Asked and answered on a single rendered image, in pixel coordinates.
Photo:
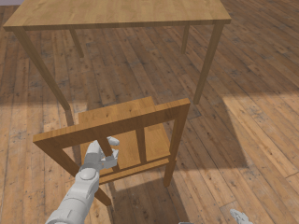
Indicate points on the left robot forearm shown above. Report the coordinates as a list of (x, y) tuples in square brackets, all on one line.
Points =
[(77, 202)]

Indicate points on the chair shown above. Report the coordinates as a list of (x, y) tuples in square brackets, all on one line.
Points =
[(137, 124)]

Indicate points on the robot right hand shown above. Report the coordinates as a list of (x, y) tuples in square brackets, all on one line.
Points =
[(239, 217)]

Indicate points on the table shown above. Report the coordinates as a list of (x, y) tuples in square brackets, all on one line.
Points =
[(72, 15)]

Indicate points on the robot left hand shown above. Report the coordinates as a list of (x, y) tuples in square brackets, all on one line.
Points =
[(95, 154)]

